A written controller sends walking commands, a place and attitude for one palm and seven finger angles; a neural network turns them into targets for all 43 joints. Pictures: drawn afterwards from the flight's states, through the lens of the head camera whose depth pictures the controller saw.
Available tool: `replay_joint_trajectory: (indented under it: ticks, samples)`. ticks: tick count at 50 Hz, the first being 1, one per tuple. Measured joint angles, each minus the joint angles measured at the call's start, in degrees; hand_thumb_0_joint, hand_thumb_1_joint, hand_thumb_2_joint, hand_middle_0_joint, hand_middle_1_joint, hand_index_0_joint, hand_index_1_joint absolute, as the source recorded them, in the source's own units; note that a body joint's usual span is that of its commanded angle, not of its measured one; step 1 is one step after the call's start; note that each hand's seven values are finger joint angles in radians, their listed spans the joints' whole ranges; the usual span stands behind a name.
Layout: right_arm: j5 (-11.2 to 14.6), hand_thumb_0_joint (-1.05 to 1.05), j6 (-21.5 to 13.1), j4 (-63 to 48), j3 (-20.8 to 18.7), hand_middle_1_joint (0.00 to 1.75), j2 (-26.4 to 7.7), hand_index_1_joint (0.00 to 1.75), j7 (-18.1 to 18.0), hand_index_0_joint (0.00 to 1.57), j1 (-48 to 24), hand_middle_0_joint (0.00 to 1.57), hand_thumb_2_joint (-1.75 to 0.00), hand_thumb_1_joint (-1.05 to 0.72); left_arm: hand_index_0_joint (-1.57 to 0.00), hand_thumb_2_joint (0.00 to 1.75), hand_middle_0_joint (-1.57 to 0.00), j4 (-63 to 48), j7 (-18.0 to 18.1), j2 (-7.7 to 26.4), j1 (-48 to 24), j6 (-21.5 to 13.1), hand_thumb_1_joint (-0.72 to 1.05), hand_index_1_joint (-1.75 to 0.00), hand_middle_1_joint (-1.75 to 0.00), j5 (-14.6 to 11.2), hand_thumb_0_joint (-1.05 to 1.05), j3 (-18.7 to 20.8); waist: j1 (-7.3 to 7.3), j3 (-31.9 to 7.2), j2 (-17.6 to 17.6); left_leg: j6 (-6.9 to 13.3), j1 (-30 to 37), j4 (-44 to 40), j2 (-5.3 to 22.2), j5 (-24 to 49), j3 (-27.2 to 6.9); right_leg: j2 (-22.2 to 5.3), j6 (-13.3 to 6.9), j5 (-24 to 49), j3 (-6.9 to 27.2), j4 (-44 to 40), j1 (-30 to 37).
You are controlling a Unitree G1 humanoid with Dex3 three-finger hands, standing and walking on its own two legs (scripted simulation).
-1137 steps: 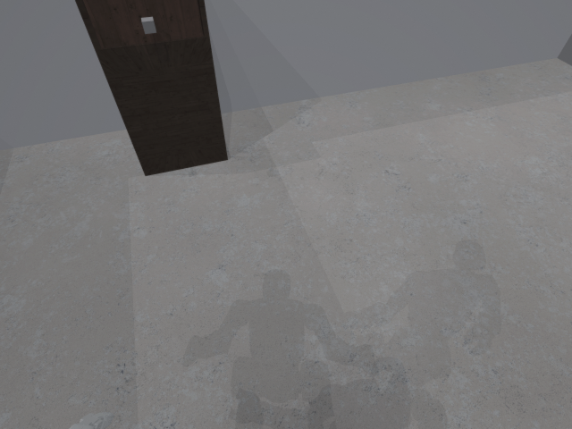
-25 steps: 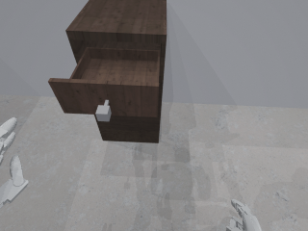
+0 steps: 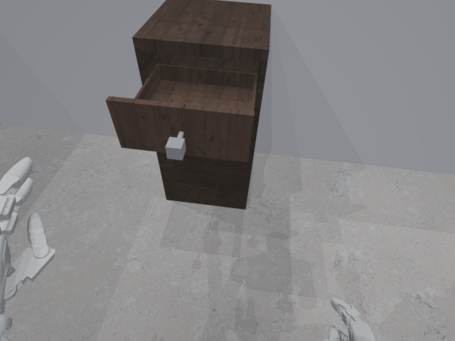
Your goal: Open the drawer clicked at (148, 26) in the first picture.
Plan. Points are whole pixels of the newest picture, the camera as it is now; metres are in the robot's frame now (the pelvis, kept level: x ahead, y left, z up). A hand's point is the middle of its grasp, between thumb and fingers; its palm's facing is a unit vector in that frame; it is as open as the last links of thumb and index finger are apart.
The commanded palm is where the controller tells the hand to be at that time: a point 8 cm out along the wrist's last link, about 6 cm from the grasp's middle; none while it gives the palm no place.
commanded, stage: let the arm hang, fingers relaxed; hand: left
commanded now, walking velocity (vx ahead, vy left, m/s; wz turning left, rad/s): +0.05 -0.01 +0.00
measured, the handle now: (177, 143) +0.59 +0.16 -0.02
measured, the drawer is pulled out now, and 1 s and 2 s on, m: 0.29 0.29 0.29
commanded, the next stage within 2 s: look to check the result in 1.20 s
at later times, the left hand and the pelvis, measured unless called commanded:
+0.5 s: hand out of the picture +0.02 +0.18 -0.17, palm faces +0.10 -0.98 -0.19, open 6.9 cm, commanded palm none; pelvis +0.00 -0.01 +0.01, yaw +2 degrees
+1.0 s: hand out of the picture -0.02 +0.16 -0.16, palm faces +0.05 -0.99 -0.16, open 7.3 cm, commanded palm none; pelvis -0.01 +0.00 +0.01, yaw +0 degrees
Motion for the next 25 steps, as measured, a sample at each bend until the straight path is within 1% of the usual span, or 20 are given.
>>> replay_joint_trajectory:
  ticks: [2, 3, 4, 5, 6, 7, 8, 9, 10, 12, 14, 16, 18, 19, 20, 22, 25]
  samples:
    - [-0.1, 0.02, -0.7, -0.2, -0.1, 0.3, 0.4, 0.3, -0.1, 0.2, 0.4, 0.21, -0.9, -0.9, -0.21, 0.9, -0.21, -0.7, 0.1, 1.0, 0.4, 0.1, 0.89, -0.3, -0.3, 0.3, 0.01, 0.6, 0.02, 0.3, -0.6, -0.8, 0.1, 0.1, -0.1, 1.9, 0.2, 0.4, 1.4, -5.0, 1.2, 5.5, -1.3]
    - [-0.1, 0.02, -1.2, -0.2, -0.2, 0.3, 0.6, 0.3, 0.0, 0.2, 0.8, 0.21, -0.9, -0.9, -0.21, 0.9, -0.22, -0.9, 0.1, 1.6, 0.5, 0.2, 0.89, -0.3, -0.31, 0.5, 0.02, 0.9, -0.14, 0.1, -0.6, -1.1, 0.2, -0.3, -0.2, 2.0, 0.0, 0.6, 1.8, -6.3, 1.4, 8.0, -1.7]
    - [0.0, 0.02, -1.7, -0.2, -0.2, 0.3, 0.8, 0.3, 0.1, 0.2, 1.3, 0.21, -0.9, -0.9, -0.21, 0.9, -0.22, -1.1, 0.1, 2.1, 0.6, 0.3, 0.89, -0.3, -0.31, 0.5, 0.02, 1.4, -0.26, -0.1, -0.5, -1.4, 0.4, -0.8, -0.1, 2.1, -0.4, 0.7, 2.2, -6.9, 1.4, 8.9, -1.4]
    - [0.1, 0.02, -2.2, -0.2, -0.2, 0.3, 0.9, 0.3, 0.2, 0.2, 1.6, 0.21, -0.9, -0.9, -0.21, 0.9, -0.22, -1.3, 0.2, 2.6, 0.8, 0.3, 0.89, -0.3, -0.31, 0.4, 0.02, 1.8, -0.32, -0.2, -0.4, -1.7, 0.5, -1.1, -0.1, 2.1, -0.7, 0.6, 2.5, -6.9, 1.1, 7.6, -0.5]
    - [-0.2, 0.01, -3.3, 0.8, -0.7, 0.3, 0.6, 0.3, 1.0, 0.2, 1.7, 0.21, -0.9, -0.9, -0.21, 0.9, -0.21, 1.4, -0.6, 3.0, -0.8, -0.3, 0.89, -0.3, -0.3, 1.5, 0.01, 1.2, -0.13, -0.7, 0.3, -1.9, -0.3, -0.6, -0.1, 2.0, -1.1, 0.3, 2.5, -3.6, 0.6, 5.6, 0.2]
    - [-0.4, 0.01, -3.3, 2.1, -1.5, 0.3, 0.1, 0.3, 1.8, 0.2, 1.6, 0.21, -0.9, -0.9, -0.21, 0.9, -0.21, 6.3, -2.1, 3.0, -3.6, 0.3, 0.89, -0.3, -0.3, 2.4, 0.01, -0.5, 0.35, -1.4, 0.8, -2.0, -1.5, 0.7, -0.6, 1.5, -1.3, -0.5, 2.2, 2.0, 0.8, 3.4, 0.9]
    - [-0.3, 0.01, -2.5, 3.6, -2.0, 0.3, -0.5, 0.3, 2.3, 0.2, 1.1, 0.21, -0.9, -0.9, -0.21, 0.9, -0.21, 12.8, -3.6, 2.3, -6.9, 2.0, 0.9, -0.3, -0.3, 2.9, 0.01, -2.7, 0.92, -2.1, 1.4, -2.1, -2.8, 2.3, -1.0, 0.7, -1.2, -0.9, 1.6, 1.3, 0.9, 2.4, 1.3]
    - [-0.2, 0.01, -1.4, 5.4, -2.5, 0.3, -1.2, 0.3, 2.6, 0.2, 0.3, 0.21, -0.9, -0.9, -0.2, 0.9, -0.21, 20.6, -5.0, 0.8, -10.2, 4.0, 0.9, -0.3, -0.3, 3.1, 0.0, -5.0, 1.2, -2.7, 2.4, -2.2, -3.6, 3.8, -1.1, -0.1, -1.3, -1.0, 1.0, -1.5, 0.8, 2.7, 1.2]
    - [-0.3, 0.01, -0.1, 7.0, -2.7, 0.3, -1.8, 0.3, 2.8, 0.2, -0.5, 0.21, -0.9, -0.9, -0.2, 0.9, -0.2, 29.1, -6.1, -1.1, -13.4, 6.4, 0.9, -0.3, -0.3, 3.3, 0.0, -7.1, 1.11, -2.9, 3.5, -2.1, -4.0, 4.7, -1.0, -0.4, -1.5, -0.9, 0.5, -3.5, 0.5, 3.4, 1.2]
    - [-0.6, 0.01, 2.4, 9.2, -2.8, 0.3, -2.3, 0.3, 2.9, 0.2, -1.3, 0.2, -0.9, -0.91, -0.2, 0.9, -0.2, 45.2, -7.4, -4.4, -18.2, 10.6, 0.9, -0.3, -0.3, 3.4, 0.0, -10.6, 0.36, -2.5, 4.8, -1.9, -4.1, 6.5, -0.7, -0.9, -2.1, -0.7, 0.1, -4.8, -0.3, 4.1, 1.8]
    - [-0.9, 0.01, 4.2, 10.6, -2.7, 0.3, -2.0, 0.3, 2.8, 0.2, -1.6, 0.2, -0.9, -0.91, -0.2, 0.9, -0.2, 58.2, -8.1, -7.1, -20.7, 13.3, 0.91, -0.29, -0.3, 3.4, 0.0, -13.4, -0.4, -0.9, 4.5, -1.6, -3.5, 7.5, -0.3, -2.3, -2.6, -0.3, -0.1, -4.8, -1.0, 4.1, 3.1]
    - [-0.9, 0.01, 5.1, 12.4, -2.4, 0.3, -0.9, 0.3, 2.5, 0.2, -1.5, 0.2, -0.9, -0.91, -0.19, 0.9, -0.2, 68.4, -8.5, -9.2, -21.2, 14.9, 0.91, -0.29, -0.3, 3.2, 0.01, -15.6, -0.73, 0.9, 2.5, -2.1, -1.8, 6.6, -0.2, -1.7, -2.3, -0.2, -0.2, -4.6, -0.7, 3.6, 4.4]
    - [-1.1, 0.01, 5.2, 14.2, -1.8, 0.3, 0.0, 0.3, 2.2, 0.2, -0.6, 0.2, -0.9, -0.91, -0.19, 0.9, -0.2, 76.6, -9.0, -11.3, -20.4, 15.7, 0.91, -0.29, -0.3, 2.7, 0.01, -17.3, -0.65, 1.9, 0.6, -2.2, -0.2, 4.3, 0.0, -0.8, -1.8, 0.0, 0.2, -3.6, -0.2, 1.7, 5.7]
    - [-1.0, 0.01, 5.1, 15.1, -1.5, 0.3, 0.4, 0.3, 2.0, 0.2, 0.2, 0.2, -0.9, -0.91, -0.2, 0.9, -0.2, 79.0, -8.0, -11.9, -20.3, 15.2, 0.95, -0.29, -0.3, 1.7, -0.01, -15.8, -0.45, 2.3, 0.1, -2.1, 0.1, 3.2, 0.2, -0.2, -2.0, 0.3, 0.2, -2.8, -0.3, 0.2, 6.3]
    - [-1.0, 0.01, 5.1, 16.2, -1.2, 0.3, 0.9, 0.3, 1.7, 0.19, 1.0, 0.2, -0.9, -0.91, -0.2, 0.9, -0.21, 80.8, -7.6, -11.5, -20.4, 14.7, 0.99, -0.3, -0.3, 1.5, -0.02, -15.0, 0.04, 2.8, -0.3, -2.2, 0.4, 2.1, 0.5, 0.5, -2.2, 0.6, 0.0, -1.8, -0.6, -1.4, 6.8]
    - [-1.0, 0.01, 5.4, 18.4, -1.0, 0.3, 1.4, 0.3, 1.2, 0.19, 2.3, 0.2, -0.9, -0.91, -0.21, 0.9, -0.21, 84.1, -8.1, -10.2, -20.3, 14.1, 1.02, -0.3, -0.3, 1.9, -0.04, -15.0, 1.0, 3.5, -0.4, -2.3, 1.0, -0.2, 0.8, 2.0, -2.4, 1.1, -0.2, 0.0, -0.8, -4.7, 7.8]
    - [-0.7, 0.01, 5.7, 21.3, -1.2, 0.3, 1.4, 0.3, 0.8, 0.2, 3.5, 0.2, -0.9, -0.92, -0.21, 0.9, -0.21, 88.4, -8.6, -9.0, -19.2, 13.3, 1.01, -0.3, -0.3, 2.0, -0.03, -15.6, 1.57, 4.3, 0.3, -2.4, 1.8, -2.9, 1.1, 3.6, -2.3, 1.5, -0.2, 2.2, -0.7, -8.3, 8.9]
